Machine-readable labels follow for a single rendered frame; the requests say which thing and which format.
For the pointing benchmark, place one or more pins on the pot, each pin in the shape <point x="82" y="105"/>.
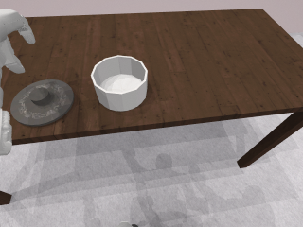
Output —
<point x="121" y="82"/>

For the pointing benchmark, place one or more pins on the table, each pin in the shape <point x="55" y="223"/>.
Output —
<point x="203" y="66"/>

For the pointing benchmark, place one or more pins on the robot left upper arm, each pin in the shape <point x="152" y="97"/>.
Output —
<point x="5" y="133"/>

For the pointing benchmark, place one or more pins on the robot left hand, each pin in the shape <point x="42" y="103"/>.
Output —
<point x="13" y="21"/>

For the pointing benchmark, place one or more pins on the knob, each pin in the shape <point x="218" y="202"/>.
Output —
<point x="39" y="96"/>

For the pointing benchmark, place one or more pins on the lid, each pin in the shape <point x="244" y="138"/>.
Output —
<point x="29" y="114"/>

